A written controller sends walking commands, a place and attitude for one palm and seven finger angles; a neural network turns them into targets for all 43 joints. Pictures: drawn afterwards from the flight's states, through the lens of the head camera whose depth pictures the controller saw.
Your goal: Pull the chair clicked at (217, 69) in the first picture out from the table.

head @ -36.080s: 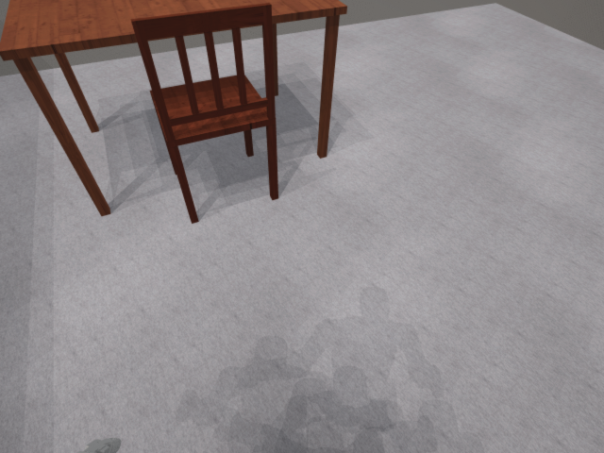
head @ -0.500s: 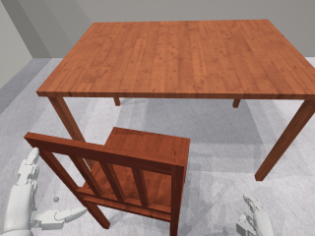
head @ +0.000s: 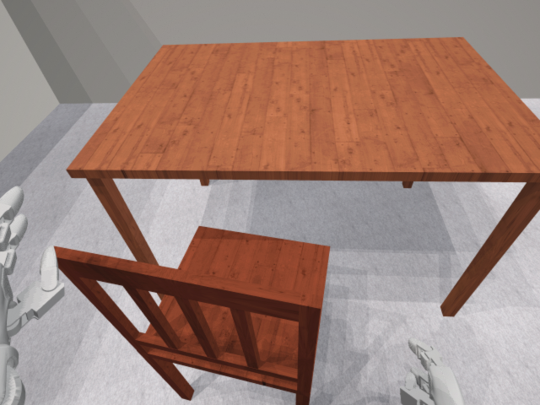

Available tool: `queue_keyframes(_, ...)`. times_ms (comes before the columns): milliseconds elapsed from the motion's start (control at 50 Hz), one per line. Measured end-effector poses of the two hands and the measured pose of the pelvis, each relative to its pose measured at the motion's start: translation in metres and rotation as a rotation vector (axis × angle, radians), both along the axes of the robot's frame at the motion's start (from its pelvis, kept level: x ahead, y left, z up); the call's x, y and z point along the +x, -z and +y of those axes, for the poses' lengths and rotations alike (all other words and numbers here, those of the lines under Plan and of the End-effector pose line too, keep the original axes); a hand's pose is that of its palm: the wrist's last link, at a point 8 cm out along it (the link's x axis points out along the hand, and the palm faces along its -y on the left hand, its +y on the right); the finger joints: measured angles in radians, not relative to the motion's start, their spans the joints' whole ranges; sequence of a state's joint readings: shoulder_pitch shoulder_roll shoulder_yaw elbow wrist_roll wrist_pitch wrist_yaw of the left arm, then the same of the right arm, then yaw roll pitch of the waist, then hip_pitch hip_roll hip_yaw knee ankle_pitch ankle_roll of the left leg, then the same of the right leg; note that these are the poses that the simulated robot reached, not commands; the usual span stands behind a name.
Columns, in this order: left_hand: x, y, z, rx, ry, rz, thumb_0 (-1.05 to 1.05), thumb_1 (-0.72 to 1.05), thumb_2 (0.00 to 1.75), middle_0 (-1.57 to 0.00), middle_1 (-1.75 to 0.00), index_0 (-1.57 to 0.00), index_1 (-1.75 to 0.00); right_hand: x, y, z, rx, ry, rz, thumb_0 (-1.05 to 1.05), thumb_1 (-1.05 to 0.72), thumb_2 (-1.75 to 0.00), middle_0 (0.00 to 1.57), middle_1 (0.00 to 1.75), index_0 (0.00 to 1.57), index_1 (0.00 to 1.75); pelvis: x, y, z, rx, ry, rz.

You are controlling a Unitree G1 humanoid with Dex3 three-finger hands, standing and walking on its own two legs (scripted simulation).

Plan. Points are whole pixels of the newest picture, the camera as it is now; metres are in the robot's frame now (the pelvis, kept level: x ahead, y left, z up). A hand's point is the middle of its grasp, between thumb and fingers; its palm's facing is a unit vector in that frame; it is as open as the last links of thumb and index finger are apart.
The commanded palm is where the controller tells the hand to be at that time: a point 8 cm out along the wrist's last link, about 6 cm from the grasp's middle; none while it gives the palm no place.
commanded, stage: draw the hand back to the body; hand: left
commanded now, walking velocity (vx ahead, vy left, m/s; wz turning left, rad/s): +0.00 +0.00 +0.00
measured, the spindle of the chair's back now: (200, 328) +0.26 +0.18 -0.11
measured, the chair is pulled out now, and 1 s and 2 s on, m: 0.17 0.17 0.17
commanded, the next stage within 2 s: step back with the hand held close in 0.28 s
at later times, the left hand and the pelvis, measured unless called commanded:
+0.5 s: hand (54, 289) +0.18 +0.26 +0.17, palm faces +0.50 -0.78 -0.39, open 7.4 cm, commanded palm +0.13 +0.30 +0.18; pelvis -0.02 +0.00 +0.00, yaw -1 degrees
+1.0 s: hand (40, 345) +0.13 +0.25 +0.15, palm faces +0.41 -0.75 -0.53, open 7.4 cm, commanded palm +0.07 +0.30 +0.18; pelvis -0.07 +0.00 -0.01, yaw -1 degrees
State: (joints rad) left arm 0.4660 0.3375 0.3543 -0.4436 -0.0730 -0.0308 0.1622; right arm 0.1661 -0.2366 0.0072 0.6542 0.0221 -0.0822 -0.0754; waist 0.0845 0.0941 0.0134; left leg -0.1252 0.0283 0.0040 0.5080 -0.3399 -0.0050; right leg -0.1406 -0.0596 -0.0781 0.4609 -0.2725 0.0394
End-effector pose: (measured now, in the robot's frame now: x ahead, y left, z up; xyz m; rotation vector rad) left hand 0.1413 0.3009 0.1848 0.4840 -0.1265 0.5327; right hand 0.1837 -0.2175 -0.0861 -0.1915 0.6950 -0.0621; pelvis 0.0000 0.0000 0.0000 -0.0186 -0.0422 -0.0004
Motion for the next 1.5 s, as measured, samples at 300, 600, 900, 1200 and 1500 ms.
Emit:
queue_keyframes(300,-0.005,0.009,-0.007,-0.024,0.033,0.037,0.01,0.88,0.9,-0.21,-0.3,-0.21,-0.3,-0.013,-0.002,-0.007,-0.008,0.026,0.015,0.01,-0.9,-0.89,0.2,0.3,0.2,0.3,-0.004,-0.002,0.0,0.0,0.008,-0.009)
queue_keyframes(600,-0.003,0.004,-0.011,0.026,0.089,0.053,0.01,0.89,0.9,-0.21,-0.3,-0.21,-0.3,-0.023,0.0,-0.004,0.02,0.056,0.01,0.01,-0.9,-0.89,0.2,0.3,0.2,0.3,-0.025,-0.001,0.002,0.004,0.026,0.031)
queue_keyframes(900,-0.042,0.004,-0.014,0.104,0.085,0.125,0.01,0.88,0.9,-0.21,-0.3,-0.22,-0.3,-0.078,0.025,-0.019,0.015,0.123,0.115,0.01,-0.9,-0.89,0.2,0.3,0.2,0.3,-0.061,0.007,-0.002,0.015,0.026,0.062)
queue_keyframes(1200,-0.069,0.005,-0.002,0.109,0.085,0.029,0.01,0.88,0.9,-0.21,-0.3,-0.22,-0.3,-0.107,0.01,-0.022,-0.048,0.132,0.046,0.01,-0.9,-0.89,0.2,0.3,0.2,0.3,-0.085,0.012,0.004,0.004,0.021,0.066)
queue_keyframes(1500,-0.068,0.002,-0.012,0.136,0.128,-0.029,0.01,0.88,0.9,-0.21,-0.3,-0.21,-0.3,-0.107,0.014,-0.013,-0.044,0.081,0.064,0.01,-0.9,-0.89,0.2,0.3,0.2,0.3,-0.09,0.015,-0.002,0.001,0.018,0.078)
